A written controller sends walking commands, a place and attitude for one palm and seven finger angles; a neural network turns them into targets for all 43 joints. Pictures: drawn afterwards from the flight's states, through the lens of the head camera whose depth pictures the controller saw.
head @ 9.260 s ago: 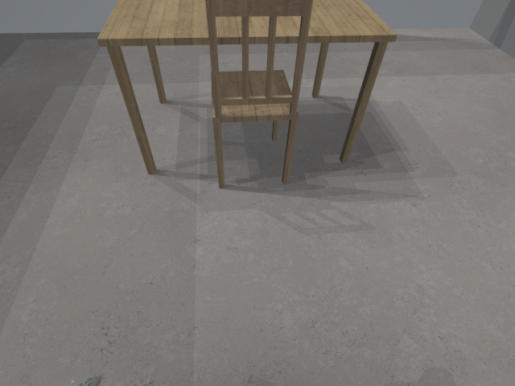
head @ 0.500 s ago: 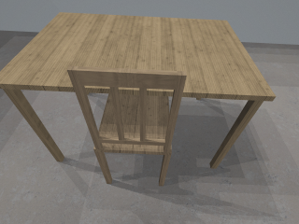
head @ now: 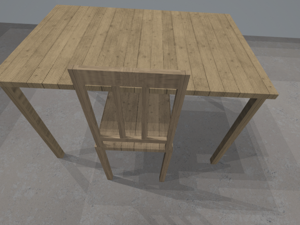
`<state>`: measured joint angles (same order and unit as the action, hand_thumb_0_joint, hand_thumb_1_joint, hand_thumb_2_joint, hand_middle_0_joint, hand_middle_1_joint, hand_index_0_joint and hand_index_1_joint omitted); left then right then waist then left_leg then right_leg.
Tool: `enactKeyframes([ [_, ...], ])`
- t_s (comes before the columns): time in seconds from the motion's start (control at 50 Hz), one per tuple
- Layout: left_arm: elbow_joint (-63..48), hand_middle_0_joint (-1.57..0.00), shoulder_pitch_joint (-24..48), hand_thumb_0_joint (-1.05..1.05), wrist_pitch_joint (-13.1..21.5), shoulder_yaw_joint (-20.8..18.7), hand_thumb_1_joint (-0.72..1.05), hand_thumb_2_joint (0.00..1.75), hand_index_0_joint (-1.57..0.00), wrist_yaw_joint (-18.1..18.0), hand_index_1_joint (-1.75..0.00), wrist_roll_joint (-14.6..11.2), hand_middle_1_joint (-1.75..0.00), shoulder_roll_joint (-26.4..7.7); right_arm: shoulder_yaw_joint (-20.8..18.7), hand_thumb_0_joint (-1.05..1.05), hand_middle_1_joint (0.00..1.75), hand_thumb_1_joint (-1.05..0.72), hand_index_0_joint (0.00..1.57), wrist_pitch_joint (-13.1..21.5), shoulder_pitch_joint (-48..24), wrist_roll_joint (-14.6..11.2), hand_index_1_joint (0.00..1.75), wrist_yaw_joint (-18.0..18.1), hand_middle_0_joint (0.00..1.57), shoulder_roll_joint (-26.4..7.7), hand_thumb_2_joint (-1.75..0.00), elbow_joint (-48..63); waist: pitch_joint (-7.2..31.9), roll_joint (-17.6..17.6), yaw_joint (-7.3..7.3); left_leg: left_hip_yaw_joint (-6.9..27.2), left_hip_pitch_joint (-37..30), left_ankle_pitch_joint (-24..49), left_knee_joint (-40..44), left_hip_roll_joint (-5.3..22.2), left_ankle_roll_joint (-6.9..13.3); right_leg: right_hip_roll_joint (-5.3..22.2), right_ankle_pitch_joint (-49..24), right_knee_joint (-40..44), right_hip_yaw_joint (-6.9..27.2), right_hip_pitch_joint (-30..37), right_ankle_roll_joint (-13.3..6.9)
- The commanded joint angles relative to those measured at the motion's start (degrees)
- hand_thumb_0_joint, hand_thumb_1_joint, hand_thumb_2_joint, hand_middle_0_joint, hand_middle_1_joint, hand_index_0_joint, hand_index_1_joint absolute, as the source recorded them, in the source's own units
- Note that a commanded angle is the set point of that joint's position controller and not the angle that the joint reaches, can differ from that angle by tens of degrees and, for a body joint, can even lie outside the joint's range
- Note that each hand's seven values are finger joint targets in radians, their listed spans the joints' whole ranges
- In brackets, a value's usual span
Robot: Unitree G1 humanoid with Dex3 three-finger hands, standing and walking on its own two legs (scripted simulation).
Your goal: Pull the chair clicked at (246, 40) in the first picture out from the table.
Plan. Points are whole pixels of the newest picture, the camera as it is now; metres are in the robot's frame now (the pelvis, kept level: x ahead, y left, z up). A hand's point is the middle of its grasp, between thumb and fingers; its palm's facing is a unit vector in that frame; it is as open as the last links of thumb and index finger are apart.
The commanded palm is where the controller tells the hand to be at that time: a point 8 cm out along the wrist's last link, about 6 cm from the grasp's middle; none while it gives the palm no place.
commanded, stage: look again from close up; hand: left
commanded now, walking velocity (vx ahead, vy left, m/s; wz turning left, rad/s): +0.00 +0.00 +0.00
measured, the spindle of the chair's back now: (119, 115) +0.50 +0.15 -0.08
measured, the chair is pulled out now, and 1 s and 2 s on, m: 0.00 0.00 0.00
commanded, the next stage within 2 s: shuffle to correct the standing spot in 0.60 s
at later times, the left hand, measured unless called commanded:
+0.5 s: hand out of the picture +0.01 +0.15 -0.18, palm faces +0.01 -0.98 -0.18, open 7.4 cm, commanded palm none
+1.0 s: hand out of the picture +0.00 +0.13 -0.18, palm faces +0.03 -0.99 -0.17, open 7.4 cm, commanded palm none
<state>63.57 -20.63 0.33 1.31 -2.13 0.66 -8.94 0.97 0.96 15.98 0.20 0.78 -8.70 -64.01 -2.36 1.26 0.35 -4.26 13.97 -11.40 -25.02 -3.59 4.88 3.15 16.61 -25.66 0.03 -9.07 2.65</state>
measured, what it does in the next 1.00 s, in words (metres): shifts its weight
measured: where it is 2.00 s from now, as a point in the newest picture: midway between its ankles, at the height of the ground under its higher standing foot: outside the picture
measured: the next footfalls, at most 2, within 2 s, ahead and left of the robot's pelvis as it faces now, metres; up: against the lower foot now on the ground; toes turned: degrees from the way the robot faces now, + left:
right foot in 1.32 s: +0.10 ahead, -0.17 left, +0.00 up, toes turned -1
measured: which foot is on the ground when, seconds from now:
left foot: down 0.00-1.00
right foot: down 0.00-1.00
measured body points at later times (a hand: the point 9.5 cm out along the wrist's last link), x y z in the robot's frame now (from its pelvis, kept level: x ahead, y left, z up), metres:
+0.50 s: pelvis +0.02 -0.01 +0.00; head +0.03 -0.01 +0.45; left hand +0.01 +0.20 -0.16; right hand +0.03 -0.24 -0.16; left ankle +0.02 +0.06 -0.74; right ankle -0.03 -0.15 -0.74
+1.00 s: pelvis +0.05 -0.04 -0.01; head +0.07 -0.03 +0.44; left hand +0.00 +0.18 -0.17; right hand +0.04 -0.25 -0.17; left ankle +0.02 +0.06 -0.74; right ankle -0.03 -0.15 -0.74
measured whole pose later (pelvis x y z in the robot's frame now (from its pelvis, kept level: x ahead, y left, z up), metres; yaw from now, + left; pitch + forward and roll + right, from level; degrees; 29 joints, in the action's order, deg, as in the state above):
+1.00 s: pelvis +0.05 -0.04 -0.01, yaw +0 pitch +1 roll +1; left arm 64.6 -21.5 1.4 0.0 -1.3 1.0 -8.0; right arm 0.2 1.6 17.0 0.8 1.2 -7.9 -65.7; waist -0.8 0.9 0.3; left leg -3.3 13.3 -19.3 -31.7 -1.1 2.0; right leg 0.7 23.6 -29.9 -0.7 -7.2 -0.3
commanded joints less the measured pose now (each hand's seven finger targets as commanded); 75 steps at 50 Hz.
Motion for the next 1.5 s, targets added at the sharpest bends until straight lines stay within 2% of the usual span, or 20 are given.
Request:
enactKeyframes([
  [0.0,-1.0,-0.20,-3.9,0.00,1.0,-1.0,0.90,0.90,-0.20,-0.6,-0.30,0.1,-0.30,-4.9,-1.4,0.00,0.30,-0.90,0.20,1.2,2.4,-0.2,0.30,0.8,0.20,-6.1,-0.90,1.4,0.3,-1.5,-0.31,9.6,-3.9,3.9,6.1,8.6,-1.1,2.5,-4.9,3.3,2.2,-3.4,-3.6],
  [0.68,-0.9,-0.20,-2.6,0.00,1.1,-1.1,0.90,0.90,-0.20,-0.5,-0.30,0.0,-0.30,-4.8,-1.1,0.00,0.30,-0.90,0.20,1.2,1.5,-0.1,0.30,1.1,0.20,-5.3,-0.90,0.2,-0.4,-0.6,0.04,8.0,-6.2,10.5,4.8,8.5,-1.7,2.9,-9.7,4.5,3.2,-2.4,-3.8],
  [0.82,-0.5,-0.20,-4.3,0.00,0.7,-1.7,0.90,0.90,-0.20,0.6,-0.30,0.6,-0.30,-3.8,-2.1,0.00,0.30,-0.90,0.20,0.6,2.2,0.4,0.30,0.8,0.20,-6.3,-0.90,-0.1,-5.1,-2.5,0.11,11.6,-1.0,-14.7,7.9,10.6,0.3,0.2,6.9,1.0,0.4,-6.2,-5.1],
  [0.9,0.2,-0.20,-6.0,0.00,1.5,-2.0,0.90,0.90,-0.20,0.8,-0.30,0.5,-0.30,-3.6,-2.2,0.00,0.30,-0.90,0.20,1.5,2.5,0.4,0.30,0.9,0.20,-5.7,-0.90,0.5,-3.2,-1.9,0.32,9.6,-1.2,-4.8,2.3,9.6,0.5,0.9,0.8,0.2,1.8,-4.5,-6.2],
  [0.94,0.6,-0.20,-7.5,0.00,1.8,-2.4,0.90,0.90,-0.20,0.6,-0.30,0.5,-0.30,-4.3,-2.0,0.00,0.30,-0.90,0.20,1.9,2.0,0.4,0.30,1.0,0.20,-4.5,-0.90,1.0,-2.6,2.5,0.83,5.7,2.0,1.8,-3.9,7.4,-0.3,2.7,-5.5,1.6,4.3,-0.4,-7.1],
  [1.0,1.7,-0.20,-10.6,0.00,2.2,-3.2,0.90,0.90,-0.20,-0.2,-0.30,0.3,-0.30,-5.7,-1.5,0.00,0.30,-0.90,0.20,2.2,-0.1,0.6,0.30,1.3,0.20,-2.5,-0.90,2.0,-1.3,8.5,1.51,-0.1,8.9,-0.7,-12.5,4.4,-2.6,8.4,-33.2,1.5,9.2,8.1,-9.7],
  [1.04,1.5,-0.20,-9.7,0.00,2.3,-2.6,0.90,0.90,-0.20,-0.7,-0.30,0.3,-0.30,-4.8,-1.1,0.00,0.30,-0.90,0.20,1.8,-0.1,0.3,0.30,1.7,0.20,-1.8,-0.90,1.6,-2.3,5.6,0.46,0.4,6.6,-4.4,-9.5,5.1,-3.5,9.0,-53.7,-2.1,7.2,7.5,-9.6],
  [1.06,0.9,-0.20,-7.6,0.00,2.3,-2.4,0.90,0.90,-0.20,-0.9,-0.30,0.2,-0.30,-4.8,-1.1,0.00,0.30,-0.90,0.20,1.7,2.6,0.1,0.30,2.0,0.20,-2.0,-0.90,0.6,-0.1,2.7,-1.36,0.5,-0.5,5.3,-3.6,5.1,-3.3,6.8,-58.4,-5.6,4.1,5.2,-7.7],
  [1.08,0.0,-0.20,-5.8,0.00,2.2,-2.3,0.90,0.90,-0.20,-1.0,-0.30,-0.1,-0.30,-5.0,-1.4,0.00,0.30,-0.90,0.20,2.0,6.3,0.2,0.30,2.3,0.20,-3.6,-0.90,-0.8,2.6,-1.3,-2.64,2.2,-8.0,25.8,-3.8,6.3,-2.4,3.7,-55.6,-10.1,1.5,2.2,-5.5],
  [1.1,-1.0,-0.20,-4.2,0.00,2.2,-2.3,0.90,0.90,-0.20,-1.2,-0.30,-0.6,-0.30,-4.8,-1.9,0.00,0.30,-0.90,0.20,2.0,9.0,0.2,0.30,2.9,0.20,-5.4,-0.90,-1.7,4.9,-6.0,-3.24,4.4,-14.8,44.8,-5.9,9.0,-0.7,2.1,-44.6,-12.8,0.0,-2.0,-4.1],
  [1.14,-2.9,-0.20,-0.3,0.00,1.3,-2.4,0.90,0.90,-0.20,-1.7,-0.30,-0.8,-0.30,-3.3,-2.3,0.00,0.30,-0.90,0.20,1.8,9.5,-0.1,0.30,3.1,0.20,-6.5,-0.90,-2.1,2.2,-13.5,-2.82,11.8,-19.5,66.3,-1.0,17.2,4.3,-1.1,5.5,-16.7,-1.3,-11.5,-2.7],
  [1.16,-3.4,-0.20,1.0,0.00,0.5,-2.7,0.90,0.90,-0.20,-1.5,-0.30,-0.4,-0.30,-3.0,-2.2,0.00,0.30,-0.90,0.20,1.4,7.7,0.0,0.30,3.1,0.20,-6.2,-0.90,-1.3,-1.3,-12.3,-2.02,12.4,-17.2,64.0,1.2,18.5,5.8,-0.5,14.4,-17.2,-0.2,-13.1,-2.5],
  [1.2,-3.6,-0.20,0.2,0.00,-0.3,-3.0,0.90,0.90,-0.20,-1.3,-0.30,0.0,-0.30,-2.5,-2.1,0.00,0.30,-0.90,0.20,0.8,4.6,0.2,0.30,3.1,0.20,-5.9,-0.90,0.6,-1.7,-8.5,-0.25,10.9,-13.9,56.0,2.3,17.4,5.4,0.4,11.3,-13.5,-0.9,-10.6,-2.7],
  [1.26,-3.2,-0.20,-3.8,0.00,-0.1,-3.5,0.90,0.90,-0.20,-0.9,-0.30,0.3,-0.30,-2.9,-2.9,0.00,0.30,-0.90,0.20,0.6,0.6,0.1,0.30,2.8,0.20,-7.1,-0.90,2.9,1.7,-5.7,1.99,8.2,-11.1,44.1,-1.2,14.5,1.4,0.3,-6.0,-3.2,-1.7,-4.1,-2.7],
  [1.3,-3.3,-0.20,-2.8,0.00,0.4,-3.8,0.90,0.90,-0.20,-0.7,-0.30,0.4,-0.30,-5.7,-3.4,0.00,0.30,-0.90,0.20,0.2,0.7,-0.1,0.30,2.4,0.20,-5.8,-0.90,3.9,2.7,-1.9,0.98,6.2,-4.1,21.4,-2.3,9.6,-2.5,4.4,-27.7,-2.8,4.5,0.6,-5.1],
  [1.34,-3.9,-0.20,-0.7,0.00,0.7,-3.4,0.90,0.90,-0.20,-0.6,-0.30,0.3,-0.30,-7.0,-3.2,0.00,0.30,-0.90,0.20,-0.7,1.0,-0.1,0.30,1.9,0.20,-3.8,-0.90,3.7,1.5,3.8,0.02,4.5,-2.6,6.5,-2.9,6.7,-4.1,8.4,-33.5,-1.9,7.4,-0.7,-7.7],
  [1.4,-4.7,-0.20,2.4,0.00,0.7,-3.0,0.90,0.90,-0.20,-0.5,-0.30,0.2,-0.30,-7.3,-2.7,0.00,0.30,-0.90,0.20,-0.6,2.5,0.0,0.30,1.5,0.20,-3.5,-0.90,2.9,2.7,5.2,-0.88,4.6,-5.4,6.3,0.6,7.0,-4.4,7.3,-30.7,-1.3,5.8,-1.6,-7.6],
  [1.42,-9.3,-0.20,5.0,0.00,1.6,-2.6,0.90,0.90,-0.20,-0.5,-0.30,0.5,-0.30,-15.8,-3.8,0.00,0.30,-0.90,0.20,0.3,-2.6,1.2,0.30,1.4,0.20,-11.2,-0.90,8.4,-0.5,3.0,-1.48,7.2,-4.1,19.6,0.4,5.3,-2.6,1.4,-39.5,-6.7,3.8,-0.1,-5.6],
  [1.44,-10.3,-0.20,3.7,0.00,1.2,-4.0,0.90,0.90,-0.20,-0.9,-0.30,0.1,-0.30,-13.1,-5.6,0.00,0.30,-0.90,0.20,1.7,-0.5,0.6,0.30,1.1,0.20,-11.6,-0.90,8.7,7.2,0.2,-0.05,7.3,-5.0,20.2,-2.0,9.4,-2.8,3.2,-23.7,-6.8,3.1,1.0,-5.5],
  [1.48,-11.0,-0.20,3.9,0.00,1.4,-3.3,0.90,0.90,-0.20,-0.9,-0.30,-0.2,-0.30,-11.1,-5.1,0.00,0.30,-0.90,0.20,1.5,-3.4,0.3,0.30,1.0,0.20,-9.3,-0.90,9.9,9.4,-1.2,0.14,7.0,-5.6,16.7,-4.1,8.3,-2.9,4.0,-24.9,-3.0,5.0,1.4,-6.5],
])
